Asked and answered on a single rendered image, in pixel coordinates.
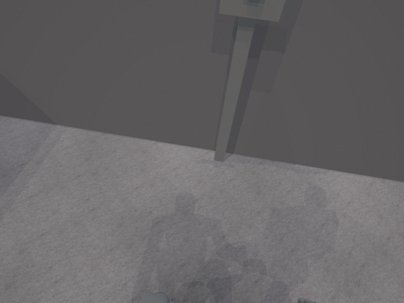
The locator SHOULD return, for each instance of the panel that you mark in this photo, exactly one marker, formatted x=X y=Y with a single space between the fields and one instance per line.
x=249 y=11

